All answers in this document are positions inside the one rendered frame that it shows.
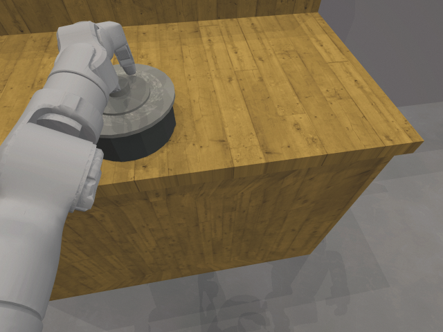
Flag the lid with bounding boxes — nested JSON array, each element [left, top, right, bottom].
[[100, 64, 175, 138]]

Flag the robot left forearm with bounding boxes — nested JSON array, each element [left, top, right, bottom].
[[0, 21, 118, 177]]

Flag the table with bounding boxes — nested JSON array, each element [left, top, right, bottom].
[[0, 0, 424, 301]]

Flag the knob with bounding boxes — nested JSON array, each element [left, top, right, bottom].
[[109, 76, 130, 98]]

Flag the pot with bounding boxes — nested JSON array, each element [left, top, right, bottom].
[[96, 106, 176, 162]]

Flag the left robot hand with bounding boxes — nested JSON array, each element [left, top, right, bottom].
[[97, 21, 136, 94]]

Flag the left robot upper arm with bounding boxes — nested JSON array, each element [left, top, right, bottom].
[[0, 122, 104, 332]]

